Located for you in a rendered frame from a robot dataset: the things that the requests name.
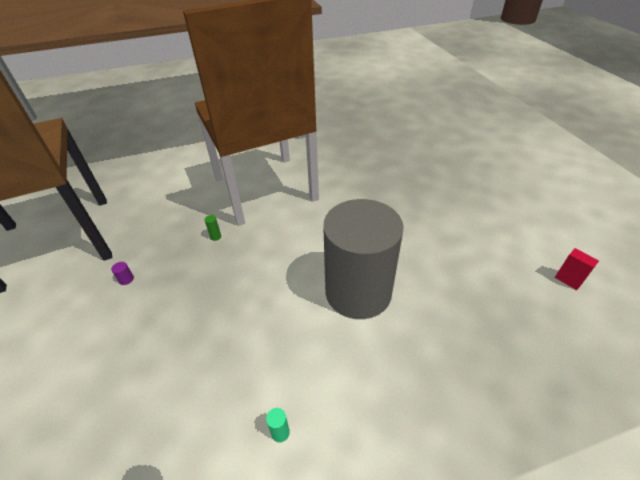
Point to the chair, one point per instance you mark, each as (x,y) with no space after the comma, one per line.
(256,66)
(33,157)

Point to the table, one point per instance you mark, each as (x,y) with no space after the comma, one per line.
(35,25)

